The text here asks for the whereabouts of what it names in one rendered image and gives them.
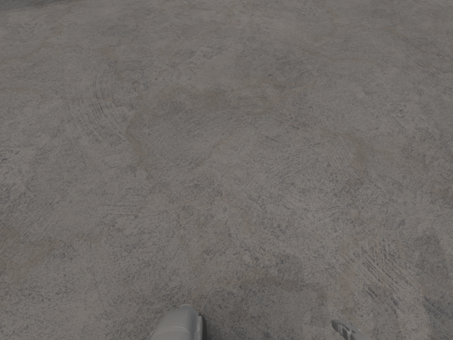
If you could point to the robot left shin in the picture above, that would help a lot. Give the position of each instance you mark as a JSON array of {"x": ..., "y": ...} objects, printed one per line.
[{"x": 186, "y": 306}]

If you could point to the right robot hand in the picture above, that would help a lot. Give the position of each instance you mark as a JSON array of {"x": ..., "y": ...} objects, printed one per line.
[{"x": 348, "y": 330}]

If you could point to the robot left thigh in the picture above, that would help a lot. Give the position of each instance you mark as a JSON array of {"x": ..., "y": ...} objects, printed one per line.
[{"x": 178, "y": 324}]

